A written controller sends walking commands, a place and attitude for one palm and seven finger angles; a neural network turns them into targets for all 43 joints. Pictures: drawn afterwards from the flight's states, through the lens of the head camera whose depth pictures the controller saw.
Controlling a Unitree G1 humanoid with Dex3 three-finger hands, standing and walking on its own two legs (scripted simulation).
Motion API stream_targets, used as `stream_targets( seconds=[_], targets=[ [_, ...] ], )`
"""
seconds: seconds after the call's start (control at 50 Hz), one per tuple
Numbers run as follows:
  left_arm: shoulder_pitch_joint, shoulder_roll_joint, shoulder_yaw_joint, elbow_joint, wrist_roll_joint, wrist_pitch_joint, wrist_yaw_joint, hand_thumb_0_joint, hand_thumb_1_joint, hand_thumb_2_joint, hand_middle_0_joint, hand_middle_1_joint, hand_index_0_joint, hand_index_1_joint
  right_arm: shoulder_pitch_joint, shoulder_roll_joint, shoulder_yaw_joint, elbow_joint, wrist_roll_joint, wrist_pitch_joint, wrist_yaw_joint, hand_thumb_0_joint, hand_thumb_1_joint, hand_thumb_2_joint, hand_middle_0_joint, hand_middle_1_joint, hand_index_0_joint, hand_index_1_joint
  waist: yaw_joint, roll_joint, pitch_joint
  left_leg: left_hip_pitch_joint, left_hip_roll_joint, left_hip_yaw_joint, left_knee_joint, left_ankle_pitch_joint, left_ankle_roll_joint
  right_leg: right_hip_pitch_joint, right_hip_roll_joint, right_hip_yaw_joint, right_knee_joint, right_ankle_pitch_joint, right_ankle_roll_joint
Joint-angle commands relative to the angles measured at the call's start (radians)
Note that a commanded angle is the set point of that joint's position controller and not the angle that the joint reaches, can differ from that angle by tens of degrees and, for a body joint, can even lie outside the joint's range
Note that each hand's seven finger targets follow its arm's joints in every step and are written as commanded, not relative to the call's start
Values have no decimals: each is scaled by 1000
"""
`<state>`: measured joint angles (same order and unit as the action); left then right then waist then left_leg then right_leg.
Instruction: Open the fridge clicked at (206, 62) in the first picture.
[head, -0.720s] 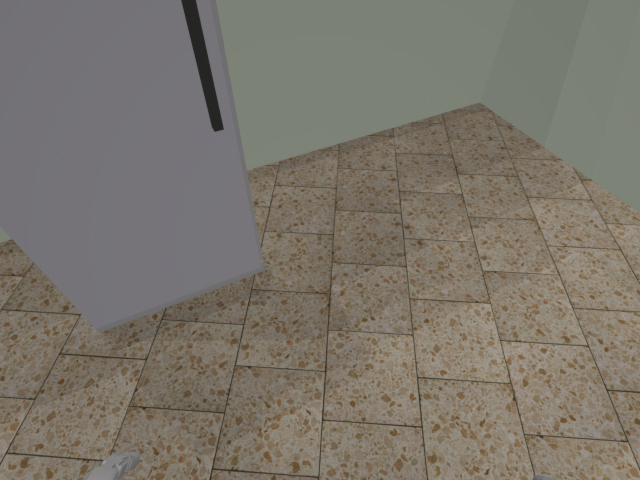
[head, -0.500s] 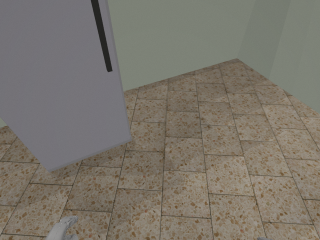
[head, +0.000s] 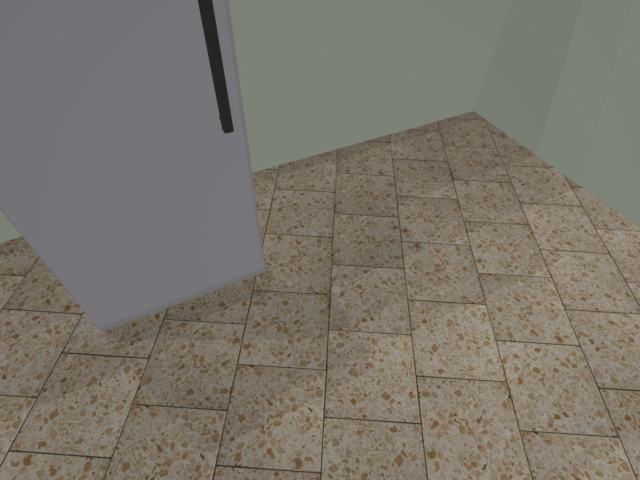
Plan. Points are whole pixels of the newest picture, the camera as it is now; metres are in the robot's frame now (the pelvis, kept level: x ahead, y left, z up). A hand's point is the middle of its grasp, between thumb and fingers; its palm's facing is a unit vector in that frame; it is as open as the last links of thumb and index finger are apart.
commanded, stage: stand and wait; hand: right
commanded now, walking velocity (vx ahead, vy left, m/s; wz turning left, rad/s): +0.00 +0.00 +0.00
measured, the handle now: (205, 16) +0.88 +0.28 +0.20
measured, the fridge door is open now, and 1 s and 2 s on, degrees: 0 0 0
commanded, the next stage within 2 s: look at it before walking up in 0.28 s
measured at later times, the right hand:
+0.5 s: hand out of the picture +0.08 -0.23 -0.15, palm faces -0.03 +0.95 -0.33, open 7.4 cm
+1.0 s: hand out of the picture +0.07 -0.24 -0.16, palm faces -0.02 +0.94 -0.33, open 7.4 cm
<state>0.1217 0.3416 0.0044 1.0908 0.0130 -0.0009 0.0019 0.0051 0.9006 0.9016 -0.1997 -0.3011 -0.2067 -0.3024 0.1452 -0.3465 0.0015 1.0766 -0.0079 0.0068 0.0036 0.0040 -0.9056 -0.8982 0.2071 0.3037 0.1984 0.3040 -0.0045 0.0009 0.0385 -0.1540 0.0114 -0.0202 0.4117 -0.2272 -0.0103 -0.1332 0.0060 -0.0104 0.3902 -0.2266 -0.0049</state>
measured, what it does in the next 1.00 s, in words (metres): stands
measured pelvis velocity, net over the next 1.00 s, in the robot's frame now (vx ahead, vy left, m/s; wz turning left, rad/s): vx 0.00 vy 0.01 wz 0.00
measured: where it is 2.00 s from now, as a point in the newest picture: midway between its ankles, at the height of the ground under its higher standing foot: outside the picture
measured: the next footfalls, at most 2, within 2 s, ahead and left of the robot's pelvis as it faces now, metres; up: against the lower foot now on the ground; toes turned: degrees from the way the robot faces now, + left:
right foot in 1.96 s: +0.02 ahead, -0.11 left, +0.00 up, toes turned +22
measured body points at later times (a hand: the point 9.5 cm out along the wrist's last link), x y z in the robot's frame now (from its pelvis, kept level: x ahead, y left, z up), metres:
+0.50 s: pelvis -0.01 +0.01 +0.00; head +0.00 +0.01 +0.45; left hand +0.07 +0.31 -0.13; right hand +0.08 -0.28 -0.13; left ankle +0.00 +0.13 -0.74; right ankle -0.01 -0.12 -0.74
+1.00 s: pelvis +0.00 +0.01 +0.00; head +0.01 +0.01 +0.45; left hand +0.08 +0.30 -0.13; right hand +0.07 -0.29 -0.13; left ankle +0.00 +0.13 -0.74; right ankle -0.01 -0.12 -0.74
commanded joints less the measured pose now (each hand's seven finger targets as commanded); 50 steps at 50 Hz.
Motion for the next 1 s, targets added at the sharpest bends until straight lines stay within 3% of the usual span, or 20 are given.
stream_targets(
  seconds=[0.0, 0.26, 0.46, 0.76, 0.98],
  targets=[
    [-63, 203, 35, -61, -2, -32, 10, 0, 900, 900, -200, -300, -200, -300, -64, -203, -38, -69, -2, -30, -16, 0, -900, -900, 200, 300, 200, 300, 2, 9, -63, 4, 108, -98, -72, 97, 44, -6, -117, 100, -81, 94, -27],
    [-47, 196, 33, -42, -2, -32, 8, 0, 900, 900, -200, -300, -200, -300, -67, -200, -38, -63, -3, -35, -16, 0, -900, -900, 200, 300, 200, 300, 3, 12, -64, -1, 107, -109, -92, 85, 47, -10, -118, 98, -81, 95, -19],
    [-44, 193, 34, -40, -3, -33, 10, 0, 900, 900, -200, -300, -200, -300, -66, -198, -39, -60, -2, -40, -17, 0, -900, -900, 200, 300, 200, 300, 6, 7, -83, 15, 111, -106, -87, 167, 49, 12, -123, 91, -71, 147, -14],
    [-50, 196, 33, -40, -4, -32, 11, 0, 900, 900, -200, -300, -200, -300, -63, -195, -37, -54, -3, -36, -15, 0, -900, -900, 200, 300, 200, 300, 2, -1, -64, 10, 105, -102, -101, 133, 44, 12, -128, 97, -91, 128, -17],
    [-50, 199, 33, -37, -5, -35, 13, 0, 900, 900, -200, -300, -200, -300, -54, -197, -38, -51, -2, -40, -18, 0, -900, -900, 200, 300, 200, 300, 3, 1, -101, 41, 111, -90, -82, 232, 44, 44, -133, 92, -84, 210, -15]
  ],
)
